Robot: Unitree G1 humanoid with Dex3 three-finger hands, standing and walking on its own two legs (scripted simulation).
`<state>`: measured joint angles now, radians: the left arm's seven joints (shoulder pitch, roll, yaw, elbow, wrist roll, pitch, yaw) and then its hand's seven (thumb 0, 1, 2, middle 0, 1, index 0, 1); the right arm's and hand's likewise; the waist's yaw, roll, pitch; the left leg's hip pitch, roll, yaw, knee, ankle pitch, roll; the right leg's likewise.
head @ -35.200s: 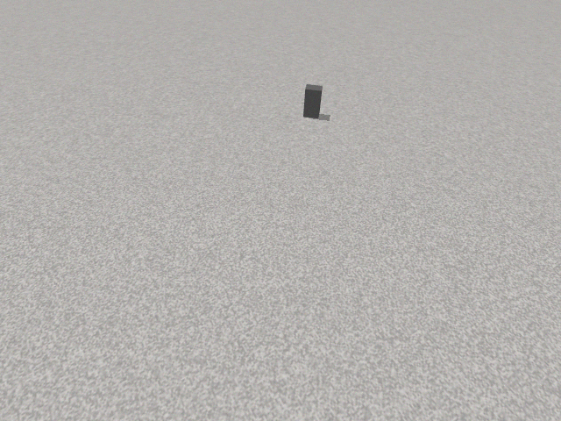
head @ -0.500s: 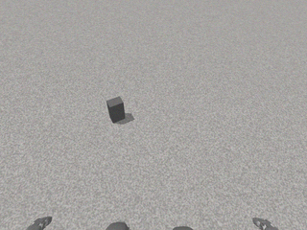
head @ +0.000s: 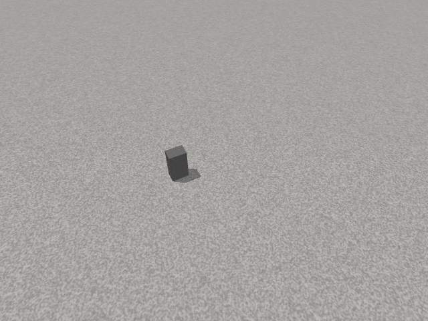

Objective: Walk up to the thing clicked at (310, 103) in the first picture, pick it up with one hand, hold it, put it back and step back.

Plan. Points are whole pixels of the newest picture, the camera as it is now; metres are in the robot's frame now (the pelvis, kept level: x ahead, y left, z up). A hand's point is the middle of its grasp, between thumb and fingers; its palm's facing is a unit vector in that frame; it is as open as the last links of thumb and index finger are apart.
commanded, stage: step back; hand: left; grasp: from the side
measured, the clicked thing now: (177, 163) +1.05 +0.23 -0.66
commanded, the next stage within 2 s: stand in 0.70 s
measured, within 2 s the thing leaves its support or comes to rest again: neither
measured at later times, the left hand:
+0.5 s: hand out of the picture +0.15 +0.25 -0.15, palm faces +0.04 -0.93 -0.37, open 7.4 cm
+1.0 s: hand out of the picture +0.16 +0.25 -0.14, palm faces +0.00 -0.94 -0.33, open 7.4 cm
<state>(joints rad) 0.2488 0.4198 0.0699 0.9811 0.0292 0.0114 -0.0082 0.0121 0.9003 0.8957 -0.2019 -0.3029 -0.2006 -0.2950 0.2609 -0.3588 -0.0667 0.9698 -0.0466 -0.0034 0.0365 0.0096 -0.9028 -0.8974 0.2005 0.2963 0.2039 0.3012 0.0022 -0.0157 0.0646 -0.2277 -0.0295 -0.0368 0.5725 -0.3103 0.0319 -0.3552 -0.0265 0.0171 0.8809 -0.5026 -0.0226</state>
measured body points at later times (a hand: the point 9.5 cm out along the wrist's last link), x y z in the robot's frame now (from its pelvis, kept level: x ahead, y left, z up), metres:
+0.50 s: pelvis +0.05 -0.01 +0.00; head +0.07 -0.02 +0.44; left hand +0.14 +0.30 -0.12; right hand +0.12 -0.32 -0.13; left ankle +0.07 +0.13 -0.73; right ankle +0.07 -0.13 -0.73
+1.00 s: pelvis +0.07 +0.00 +0.02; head +0.07 +0.01 +0.47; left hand +0.16 +0.30 -0.11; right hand +0.19 -0.29 -0.11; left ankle +0.07 +0.13 -0.73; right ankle +0.07 -0.13 -0.73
